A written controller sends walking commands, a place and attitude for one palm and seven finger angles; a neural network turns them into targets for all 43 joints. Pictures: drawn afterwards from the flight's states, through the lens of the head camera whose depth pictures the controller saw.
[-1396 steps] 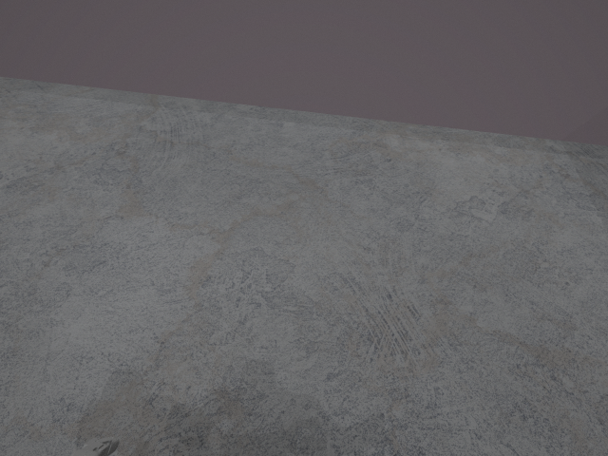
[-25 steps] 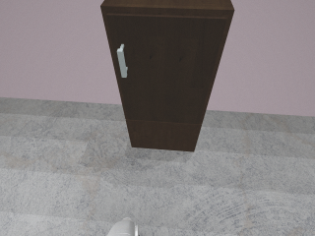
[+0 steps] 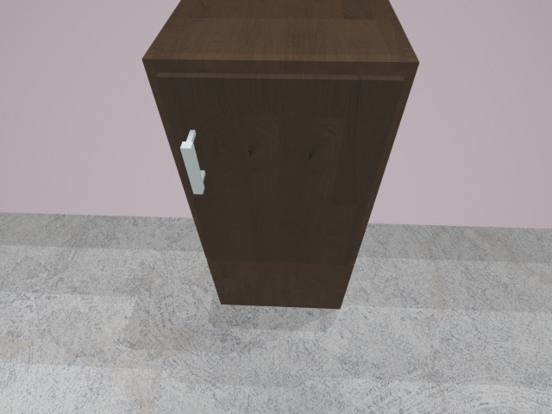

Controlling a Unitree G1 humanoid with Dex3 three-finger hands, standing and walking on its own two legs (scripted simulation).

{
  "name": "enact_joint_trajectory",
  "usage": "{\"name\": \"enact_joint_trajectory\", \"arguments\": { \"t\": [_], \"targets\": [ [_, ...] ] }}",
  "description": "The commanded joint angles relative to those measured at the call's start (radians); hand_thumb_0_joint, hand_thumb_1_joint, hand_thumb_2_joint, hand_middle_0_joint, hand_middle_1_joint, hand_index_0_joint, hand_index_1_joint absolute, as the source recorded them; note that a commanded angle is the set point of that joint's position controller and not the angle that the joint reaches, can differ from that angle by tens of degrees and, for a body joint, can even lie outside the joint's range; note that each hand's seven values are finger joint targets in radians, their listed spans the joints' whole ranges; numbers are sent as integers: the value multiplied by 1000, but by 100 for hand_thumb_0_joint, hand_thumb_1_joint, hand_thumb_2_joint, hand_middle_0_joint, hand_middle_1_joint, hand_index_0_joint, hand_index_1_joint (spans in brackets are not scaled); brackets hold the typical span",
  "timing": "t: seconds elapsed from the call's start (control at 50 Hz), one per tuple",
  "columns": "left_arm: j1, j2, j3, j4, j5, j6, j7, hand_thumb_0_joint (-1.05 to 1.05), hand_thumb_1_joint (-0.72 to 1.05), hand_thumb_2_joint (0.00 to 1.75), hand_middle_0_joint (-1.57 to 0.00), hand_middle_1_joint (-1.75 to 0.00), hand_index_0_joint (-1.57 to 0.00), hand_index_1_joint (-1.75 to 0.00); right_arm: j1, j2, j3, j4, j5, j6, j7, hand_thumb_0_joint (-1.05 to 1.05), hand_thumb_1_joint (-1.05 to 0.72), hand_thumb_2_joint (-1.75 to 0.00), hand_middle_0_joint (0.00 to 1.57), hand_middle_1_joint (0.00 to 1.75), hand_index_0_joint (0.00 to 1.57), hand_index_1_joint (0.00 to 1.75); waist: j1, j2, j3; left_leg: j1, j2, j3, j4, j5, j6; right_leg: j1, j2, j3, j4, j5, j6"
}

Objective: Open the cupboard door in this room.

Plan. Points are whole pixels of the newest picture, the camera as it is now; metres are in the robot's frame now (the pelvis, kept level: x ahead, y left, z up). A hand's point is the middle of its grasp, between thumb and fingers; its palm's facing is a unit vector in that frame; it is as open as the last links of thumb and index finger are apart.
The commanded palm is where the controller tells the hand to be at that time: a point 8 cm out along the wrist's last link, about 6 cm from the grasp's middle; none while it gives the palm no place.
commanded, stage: come to a stop and stand still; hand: left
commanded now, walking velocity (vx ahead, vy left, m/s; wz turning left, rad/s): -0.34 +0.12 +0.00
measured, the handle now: (195, 162) +0.56 +0.19 +0.02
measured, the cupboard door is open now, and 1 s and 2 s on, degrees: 0 0 0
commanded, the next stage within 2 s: look again from close up in 1.26 s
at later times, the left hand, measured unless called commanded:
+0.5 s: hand out of the picture +0.02 +0.23 -0.18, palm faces +0.07 -0.98 -0.20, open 7.3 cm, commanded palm none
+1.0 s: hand out of the picture +0.00 +0.18 -0.17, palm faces +0.00 -0.97 -0.23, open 7.3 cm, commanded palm none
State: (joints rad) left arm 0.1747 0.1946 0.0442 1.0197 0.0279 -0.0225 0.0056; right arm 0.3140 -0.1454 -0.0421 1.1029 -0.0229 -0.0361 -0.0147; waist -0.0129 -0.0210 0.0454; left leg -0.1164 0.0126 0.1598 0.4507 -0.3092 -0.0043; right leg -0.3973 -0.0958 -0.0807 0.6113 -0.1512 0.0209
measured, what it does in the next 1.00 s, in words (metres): steps on the spot: left foot, then right foot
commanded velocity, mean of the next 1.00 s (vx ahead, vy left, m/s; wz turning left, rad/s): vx -0.01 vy -0.02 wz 0.00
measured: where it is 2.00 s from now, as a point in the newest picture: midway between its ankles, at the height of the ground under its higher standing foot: outside the picture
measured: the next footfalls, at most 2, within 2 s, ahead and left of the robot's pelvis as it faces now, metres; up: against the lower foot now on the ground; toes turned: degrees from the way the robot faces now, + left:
left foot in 0.42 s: +0.05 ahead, +0.14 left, +0.00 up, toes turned +3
right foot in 0.78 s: +0.03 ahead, -0.09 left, +0.00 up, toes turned -3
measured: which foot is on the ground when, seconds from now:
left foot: down 0.00-0.02, up 0.04-0.40, down 0.42-1.00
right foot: down 0.00-0.44, up 0.46-0.76, down 0.78-1.00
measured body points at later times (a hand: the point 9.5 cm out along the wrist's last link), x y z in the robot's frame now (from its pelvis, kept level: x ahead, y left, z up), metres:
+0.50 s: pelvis -0.02 +0.03 +0.00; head -0.01 +0.06 +0.45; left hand +0.02 +0.28 -0.16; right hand +0.04 -0.20 -0.14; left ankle -0.03 +0.15 -0.73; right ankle +0.05 -0.10 -0.71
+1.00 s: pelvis -0.01 +0.00 +0.00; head +0.00 -0.01 +0.45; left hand +0.00 +0.23 -0.15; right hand -0.01 -0.21 -0.17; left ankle -0.03 +0.15 -0.73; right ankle -0.05 -0.10 -0.73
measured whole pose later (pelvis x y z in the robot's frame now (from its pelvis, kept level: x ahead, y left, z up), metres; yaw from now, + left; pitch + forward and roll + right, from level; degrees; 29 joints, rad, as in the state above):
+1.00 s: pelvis -0.01 +0.00 +0.00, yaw +0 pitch +0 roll +1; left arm 0.28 0.14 0.00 1.10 0.02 -0.03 0.04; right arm 0.30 -0.15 -0.01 1.08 -0.02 -0.01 -0.03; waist -0.02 0.03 0.02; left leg -0.23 0.05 0.03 0.55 -0.33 -0.04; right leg -0.21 0.00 -0.04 0.57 -0.36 -0.02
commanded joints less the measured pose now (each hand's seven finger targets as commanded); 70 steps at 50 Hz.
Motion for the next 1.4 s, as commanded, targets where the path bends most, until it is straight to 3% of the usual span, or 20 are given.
{"name": "enact_joint_trajectory", "arguments": {
  "t": [0.0, 0.04, 0.08, 0.2, 0.34, 0.36, 0.4, 0.42, 0.48, 0.62, 0.68, 0.7, 0.72, 0.74, 0.76, 0.82, 0.84, 0.88, 1.0, 1.38],
  "targets": [
    [173, 157, 6, 27, -8, -17, 26, 0, 90, 90, -20, -30, -20, -30, 80, -61, -13, -31, 27, 8, -4, 0, -90, -90, 20, 30, 20, 30, 26, -148, -82, -205, 41, -46, 138, -93, -18, 359, -261, 219, -167, 783, -117],
    [153, 179, 21, 20, -14, -11, 35, 0, 90, 90, -20, -30, -20, -30, 52, -84, -21, -32, 25, 53, -16, 0, -90, -90, 20, 30, 20, 30, 51, -251, -136, -198, 29, -99, 397, -328, -31, 325, -326, 291, -209, 902, -234],
    [108, 172, 30, 2, -7, 5, 49, 0, 90, 90, -20, -30, -20, -30, 12, -90, -26, -37, 26, 65, -18, 0, -90, -90, 20, 30, 20, 30, 56, -141, -119, -285, 17, -163, 569, -302, -29, 354, -322, 255, -178, 928, -257],
    [9, 160, 43, -67, 1, 25, 51, 0, 90, 90, -20, -30, -20, -30, -17, -89, -34, -77, 15, 99, 1, 0, -90, -90, 20, 30, 20, 30, 32, -147, -130, -271, 10, -171, 615, -165, -49, 214, -248, 165, -251, 502, -199],
    [-14, 168, 42, -68, 3, 38, 34, 0, 90, 90, -20, -30, -20, -30, 50, -73, -13, -80, 15, 55, 7, 0, -90, -90, 20, 30, 20, 30, 1, -175, -122, -49, -3, -82, 102, -25, -22, 99, -144, 166, -296, -143, -129],
    [-17, 147, 32, -59, -3, 41, 31, 0, 90, 90, -20, -30, -20, -30, 82, -76, -10, -64, 16, 48, 7, 0, -90, -90, 20, 30, 20, 30, -19, -114, -101, 54, 15, -102, -33, 26, -19, 4, -115, 145, -252, -287, -88],
    [17, 34, 7, -76, -21, 54, 22, 0, 90, 90, -20, -30, -20, -30, 30, -199, -24, -102, -5, 35, 0, 0, -90, -90, 20, 30, 20, 30, -12, 327, 40, -196, 303, -500, -342, -311, 74, -69, 62, 25, 39, -336, 5],
    [2, 58, 11, -64, -12, 64, 20, 0, 90, 90, -20, -30, -20, -30, -68, -218, -27, -129, -6, 38, -9, 0, -90, -90, 20, 30, 20, 30, -2, 328, 107, -357, 340, -570, -415, -402, 117, -20, 57, 88, 146, -297, 8],
    [95, 75, 25, 2, -4, 59, -2, 0, 90, 90, -20, -30, -20, -30, -150, -170, -10, -135, -3, 22, -20, 0, -90, -90, 20, 30, 20, 30, 61, 211, 99, -274, 231, -382, -356, -228, 89, -30, 75, 123, 314, -186, 7],
    [56, 35, -7, 14, -11, 38, -4, 0, 90, 90, -20, -30, -20, -30, 27, -166, -27, -59, 0, 18, -35, 0, -90, -90, 20, 30, 20, 30, -27, 159, -6, 83, 269, -320, -201, 346, 155, -63, 44, 74, 121, -272, 29],
    [92, 21, -16, 40, -21, 30, 2, 0, 90, 90, -20, -30, -20, -30, 31, -172, -29, -31, 3, 22, -35, 0, -90, -90, 20, 30, 20, 30, -19, 180, -56, 102, 247, -294, -112, 591, 144, 68, 61, 42, -72, -242, 17],
    [130, 24, -17, 60, -21, 26, 5, 0, 90, 90, -20, -30, -20, -30, 28, -169, -29, -23, 7, 23, -36, 0, -90, -90, 20, 30, 20, 30, -5, 179, -74, 87, 225, -276, -79, 593, 123, 137, 63, 30, -165, -150, 13],
    [253, 59, -19, 123, 0, 4, 53, 0, 90, 90, -20, -30, -20, -30, -77, -200, -17, -70, 24, 13, -22, 0, -90, -90, 20, 30, 20, 30, 57, 141, -41, -59, 198, -192, 123, 533, 52, 171, -1, 135, -227, 28, -29],
    [232, 93, -22, 74, -4, -5, 47, 0, 90, 90, -20, -30, -20, -30, -73, -99, 4, -116, 15, 17, -7, 0, -90, -90, 20, 30, 20, 30, 33, -15, 3, -169, 86, -139, 126, 95, 14, 139, -45, 202, -318, -59, -55],
    [178, 113, -28, 65, -4, -18, 39, 0, 90, 90, -20, -30, -20, -30, -52, -61, 19, -129, 2, 21, 6, 0, -90, -90, 20, 30, 20, 30, 10, -44, -9, -156, 41, -108, 128, -40, -7, 108, -97, 233, -336, -191, -92],
    [168, 75, -23, 58, -12, -33, 40, 0, 90, 90, -20, -30, -20, -30, 33, -77, 20, -93, 5, 1, -2, 0, -90, -90, 20, 30, 20, 30, -17, -112, -141, -104, 57, -137, 84, 193, 11, 242, -39, 157, -170, 237, -98],
    [175, 64, -25, 59, -13, -31, 41, 0, 90, 90, -20, -30, -20, -30, 42, -88, 20, -83, 8, -4, -8, 0, -90, -90, 20, 30, 20, 30, -14, -43, -151, -74, 77, -146, 68, 284, 14, 254, -25, 127, -130, 294, -85],
    [183, 67, -20, 52, -11, -23, 41, 0, 90, 90, -20, -30, -20, -30, 36, -96, 20, -78, 6, -4, -18, 0, -90, -90, 20, 30, 20, 30, 0, 73, -103, -66, 98, -152, 84, 408, 18, 223, -5, 107, -97, 274, -73],
    [161, 74, -18, 40, -14, -12, 37, 0, 90, 90, -20, -30, -20, -30, 23, -75, 30, -65, 4, 12, -19, 0, -90, -90, 20, 30, 20, 30, 4, -4, 27, -121, 75, -146, 31, 194, 12, 160, -11, 134, -172, 110, -73],
    [138, 123, -5, 22, -14, -14, 29, 0, 90, 90, -20, -30, -20, -30, -7, -120, 30, -44, 7, 9, -20, 0, -90, -90, 20, 30, 20, 30, 13, 10, 4, -82, 81, -144, -10, 207, 6, 201, -16, 145, -215, 141, -78]
  ]
}}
